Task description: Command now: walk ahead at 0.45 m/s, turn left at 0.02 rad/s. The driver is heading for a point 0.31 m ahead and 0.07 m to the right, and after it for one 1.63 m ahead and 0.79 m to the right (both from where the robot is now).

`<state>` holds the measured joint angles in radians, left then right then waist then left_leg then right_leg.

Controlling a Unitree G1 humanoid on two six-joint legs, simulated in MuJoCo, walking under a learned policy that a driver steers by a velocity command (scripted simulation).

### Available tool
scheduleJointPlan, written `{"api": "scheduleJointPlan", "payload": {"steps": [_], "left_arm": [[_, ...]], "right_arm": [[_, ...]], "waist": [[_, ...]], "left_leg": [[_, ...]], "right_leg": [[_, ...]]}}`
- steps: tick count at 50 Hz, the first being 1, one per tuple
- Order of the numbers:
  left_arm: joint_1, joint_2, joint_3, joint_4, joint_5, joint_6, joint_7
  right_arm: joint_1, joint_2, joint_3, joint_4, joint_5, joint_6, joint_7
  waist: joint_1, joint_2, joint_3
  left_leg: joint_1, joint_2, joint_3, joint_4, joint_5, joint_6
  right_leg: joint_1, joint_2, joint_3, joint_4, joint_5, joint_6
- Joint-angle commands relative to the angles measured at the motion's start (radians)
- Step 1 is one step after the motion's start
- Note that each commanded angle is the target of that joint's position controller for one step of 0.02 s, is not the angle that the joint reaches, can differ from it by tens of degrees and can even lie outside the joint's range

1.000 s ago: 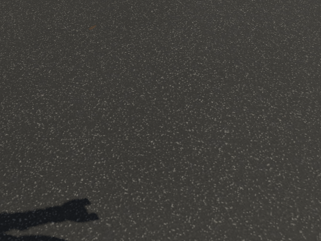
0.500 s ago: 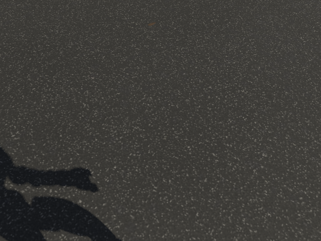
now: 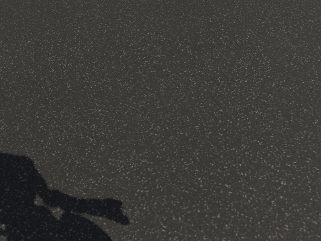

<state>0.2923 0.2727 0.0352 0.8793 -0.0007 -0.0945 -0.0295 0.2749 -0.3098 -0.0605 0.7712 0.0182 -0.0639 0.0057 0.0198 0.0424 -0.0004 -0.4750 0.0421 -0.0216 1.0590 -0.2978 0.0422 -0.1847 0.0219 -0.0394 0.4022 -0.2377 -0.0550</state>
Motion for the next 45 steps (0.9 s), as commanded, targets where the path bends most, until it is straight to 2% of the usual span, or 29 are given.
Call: {"api": "scheduleJointPlan", "payload": {"steps": [1,4,6,8,11,14,15,16,17,18,19,20,21,22,23,24,25,27,29,32,34,37,39,41,42,43,44,45], "left_arm": [[0.0,0.148,0.028,-0.053,0.003,-0.014,0.009],[0.03,0.16,0.03,-0.039,-0.002,-0.007,0.021],[0.049,0.162,0.029,-0.032,-0.005,-0.002,0.028],[0.09,0.169,0.029,-0.018,-0.009,0.003,0.033],[0.153,0.171,0.033,0.008,-0.018,0.02,0.036],[0.146,0.194,0.047,0.01,-0.024,0.034,0.046],[0.134,0.208,0.053,0.005,-0.022,0.038,0.048],[0.118,0.214,0.055,0.001,-0.018,0.042,0.049],[0.105,0.196,0.047,-0.011,-0.009,0.045,0.048],[0.117,0.121,0.022,-0.045,0.019,0.042,0.048],[0.283,0.0,-0.007,-0.05,-0.013,0.026,0.039],[0.193,0.138,0.024,-0.041,-0.042,0.017,0.038],[0.091,0.179,0.042,-0.074,-0.058,0.015,0.039],[0.052,0.16,0.04,-0.081,-0.049,0.016,0.045],[0.041,0.144,0.045,-0.082,-0.034,0.021,0.045],[0.071,0.122,0.046,-0.078,-0.035,0.034,0.042],[0.083,0.102,0.045,-0.078,-0.038,0.047,0.041],[0.059,0.078,0.044,-0.1,-0.035,0.07,0.042],[0.011,0.076,0.044,-0.131,-0.026,0.077,0.042],[-0.062,0.068,0.037,-0.159,-0.024,0.065,0.023],[-0.14,0.054,0.028,-0.186,-0.022,0.057,0.007],[-0.234,0.054,0.023,-0.235,-0.022,0.056,-0.012],[-0.263,0.068,0.027,-0.265,-0.022,0.058,-0.023],[-0.228,0.099,0.044,-0.279,-0.02,0.065,-0.027],[-0.153,0.128,0.061,-0.269,-0.021,0.07,-0.025],[-0.01,0.17,0.089,-0.236,-0.025,0.074,-0.018],[0.166,0.245,0.127,-0.19,-0.028,0.085,0.001],[0.136,0.37,0.145,-0.194,-0.038,0.08,0.011]], "right_arm": [[-0.076,-0.07,-0.021,-0.088,-0.01,-0.016,0.003],[-0.143,-0.041,-0.011,-0.116,-0.012,-0.013,0.001],[-0.204,-0.016,0.0,-0.134,-0.008,-0.018,0.008],[-0.276,-0.003,0.008,-0.153,-0.003,-0.025,0.019],[-0.359,-0.008,0.009,-0.186,0.0,-0.036,0.037],[-0.345,-0.047,-0.002,-0.19,-0.001,-0.047,0.046],[-0.301,-0.07,-0.012,-0.18,-0.002,-0.048,0.044],[-0.2,-0.103,-0.028,-0.155,-0.002,-0.049,0.036],[-0.033,-0.147,-0.05,-0.11,-0.003,-0.046,0.024],[0.145,-0.219,-0.068,-0.084,-0.022,-0.038,0.008],[0.14,-0.242,-0.066,-0.067,-0.03,-0.034,0.02],[0.102,-0.127,-0.04,-0.081,-0.023,-0.034,0.019],[0.034,-0.087,-0.027,-0.078,-0.016,-0.035,0.014],[-0.022,-0.074,-0.023,-0.072,-0.018,-0.038,0.014],[-0.061,-0.05,-0.019,-0.064,-0.024,-0.042,0.016],[-0.085,-0.044,-0.019,-0.055,-0.034,-0.05,0.016],[-0.103,-0.035,-0.021,-0.048,-0.033,-0.056,0.016],[-0.119,-0.045,-0.027,-0.027,-0.027,-0.068,0.015],[-0.114,-0.068,-0.035,-0.009,-0.029,-0.071,0.008],[-0.102,-0.096,-0.042,0.006,-0.032,-0.062,-0.002],[-0.078,-0.118,-0.047,0.016,-0.026,-0.053,-0.007],[-0.02,-0.146,-0.056,0.038,-0.012,-0.032,-0.011],[-0.003,-0.163,-0.062,0.048,0.0,-0.013,-0.012],[-0.018,-0.191,-0.07,0.043,0.01,0.003,-0.016],[-0.029,-0.203,-0.073,0.039,0.016,0.011,-0.018],[-0.048,-0.198,-0.07,0.033,0.022,0.019,-0.019],[-0.035,-0.162,-0.054,0.023,0.006,0.015,-0.022],[0.065,-0.002,-0.005,-0.034,-0.042,-0.008,-0.01]], "waist": [[0.012,-0.138,0.053],[0.022,-0.107,0.057],[0.04,-0.114,0.067],[0.067,-0.111,0.088],[0.078,-0.101,0.118],[0.03,-0.12,0.097],[0.0,-0.137,0.062],[-0.06,-0.149,-0.012],[-0.144,-0.144,-0.13],[-0.19,-0.014,-0.309],[-0.086,0.282,-0.462],[-0.128,0.162,-0.343],[-0.12,0.104,-0.175],[-0.088,0.024,-0.097],[-0.059,0.021,-0.046],[-0.027,0.053,-0.036],[-0.013,0.057,-0.024],[0.003,0.041,0.02],[0.001,0.023,0.052],[-0.021,0.001,0.067],[-0.054,-0.018,0.082],[-0.09,-0.027,0.105],[-0.087,-0.015,0.105],[-0.045,0.018,0.055],[0.003,0.032,0.002],[0.088,0.021,-0.072],[0.164,-0.044,-0.164],[0.029,-0.335,-0.224]], "left_leg": [[-0.279,0.076,-0.03,-0.037,0.132,-0.025],[-0.278,0.069,-0.005,-0.191,0.235,-0.06],[-0.222,0.051,0.018,-0.328,0.327,-0.066],[-0.184,0.032,0.041,-0.432,0.391,-0.062],[-0.182,0.008,0.024,-0.523,0.385,-0.048],[-0.127,-0.009,0.0,-0.576,0.309,-0.017],[-0.047,-0.031,0.012,-0.577,0.266,-0.002],[0.111,-0.056,0.036,-0.587,0.251,0.022],[0.375,-0.032,0.025,-0.575,0.276,0.055],[0.709,0.182,-0.198,-0.511,0.254,0.111],[0.955,0.391,-0.664,-0.658,-0.015,0.249],[0.848,0.351,-0.656,-0.748,-0.128,0.203],[0.702,0.321,-0.48,-0.77,-0.092,0.163],[0.564,0.286,-0.371,-0.799,0.033,0.148],[0.464,0.249,-0.276,-0.829,0.118,0.14],[0.395,0.228,-0.207,-0.862,0.159,0.134],[0.357,0.217,-0.162,-0.892,0.181,0.142],[0.302,0.222,-0.081,-0.934,0.229,0.154],[0.303,0.223,-0.017,-0.956,0.266,0.161],[0.336,0.195,0.092,-0.961,0.319,0.147],[0.363,0.195,0.145,-0.959,0.343,0.138],[0.47,0.225,0.182,-0.93,0.375,0.126],[0.548,0.248,0.2,-0.879,0.461,0.108],[0.592,0.251,0.229,-0.757,0.759,0.084],[0.592,0.243,0.243,-0.632,0.904,0.072],[0.534,0.212,0.27,-0.436,0.943,0.045],[0.324,0.172,0.274,-0.149,0.727,-0.002],[-0.15,-0.027,0.214,0.22,-0.22,-0.072]], "right_leg": [[0.157,-0.246,0.286,-0.274,0.055,-0.139],[0.154,-0.221,0.186,-0.283,0.264,-0.138],[0.129,-0.194,0.125,-0.292,0.303,-0.124],[0.128,-0.196,0.105,-0.302,0.289,-0.122],[0.193,-0.237,0.143,-0.265,0.326,-0.131],[0.275,-0.279,0.18,-0.184,0.452,-0.112],[0.283,-0.277,0.184,-0.126,0.585,-0.103],[0.263,-0.254,0.168,-0.01,0.733,-0.087],[0.162,-0.199,0.139,0.185,0.717,-0.056],[-0.07,-0.118,0.108,0.505,0.362,-0.024],[-0.394,0.028,0.14,0.805,-0.347,0.018],[-0.48,-0.028,0.208,0.892,-0.328,0.016],[-0.526,-0.069,0.175,0.892,-0.233,0.014],[-0.492,-0.112,0.156,0.862,-0.15,0.02],[-0.458,-0.138,0.158,0.817,-0.098,0.026],[-0.396,-0.163,0.166,0.799,-0.06,0.031],[-0.374,-0.172,0.158,0.788,-0.05,0.036],[-0.401,-0.186,0.151,0.757,-0.03,0.048],[-0.46,-0.193,0.157,0.686,0.044,0.061],[-0.47,-0.182,0.128,0.502,0.207,0.063],[-0.455,-0.167,0.077,0.388,0.274,0.055],[-0.485,-0.151,0.036,0.287,0.259,0.033],[-0.494,-0.132,0.011,0.25,0.193,0.008],[-0.404,-0.072,-0.041,0.24,0.091,-0.03],[-0.3,-0.03,-0.069,0.24,0.045,-0.055],[-0.104,0.021,-0.086,0.185,0.077,-0.089],[0.202,-0.006,0.02,0.16,0.106,-0.136],[0.532,-0.268,0.575,0.087,-0.023,-0.316]]}}
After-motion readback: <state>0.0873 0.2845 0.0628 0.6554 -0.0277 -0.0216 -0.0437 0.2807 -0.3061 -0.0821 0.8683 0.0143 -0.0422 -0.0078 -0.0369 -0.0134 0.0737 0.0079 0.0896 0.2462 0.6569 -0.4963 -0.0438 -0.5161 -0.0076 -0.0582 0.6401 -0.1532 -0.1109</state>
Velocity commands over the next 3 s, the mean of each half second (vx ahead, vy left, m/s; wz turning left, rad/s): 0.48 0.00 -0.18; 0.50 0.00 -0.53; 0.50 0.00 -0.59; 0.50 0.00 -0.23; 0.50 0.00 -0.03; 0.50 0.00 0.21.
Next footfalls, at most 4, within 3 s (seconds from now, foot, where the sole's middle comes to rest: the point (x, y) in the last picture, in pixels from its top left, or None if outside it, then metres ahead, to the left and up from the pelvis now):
0.34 left None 0.38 0.14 -0.78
0.88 right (222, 219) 0.61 -0.17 -0.78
1.36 left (207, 152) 0.95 -0.14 -0.78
1.86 right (284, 150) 0.96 -0.52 -0.78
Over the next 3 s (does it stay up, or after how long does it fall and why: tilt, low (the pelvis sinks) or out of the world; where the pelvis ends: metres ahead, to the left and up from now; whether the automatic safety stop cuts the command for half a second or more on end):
stays up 1.34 -0.80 -0.01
